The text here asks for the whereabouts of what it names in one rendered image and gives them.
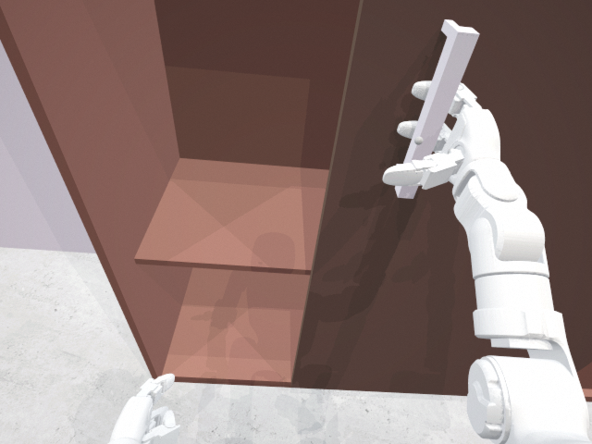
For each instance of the right robot forearm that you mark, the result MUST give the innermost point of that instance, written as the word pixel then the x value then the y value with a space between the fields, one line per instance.
pixel 510 268

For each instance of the robot right upper arm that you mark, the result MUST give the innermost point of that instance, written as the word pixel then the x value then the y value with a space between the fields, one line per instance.
pixel 514 400

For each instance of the left robot hand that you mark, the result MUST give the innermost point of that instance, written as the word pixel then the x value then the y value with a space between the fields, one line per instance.
pixel 139 422

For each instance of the right robot hand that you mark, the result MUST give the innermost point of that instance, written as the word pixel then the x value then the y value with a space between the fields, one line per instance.
pixel 474 136

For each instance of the handle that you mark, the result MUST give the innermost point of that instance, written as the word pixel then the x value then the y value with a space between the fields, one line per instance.
pixel 453 61

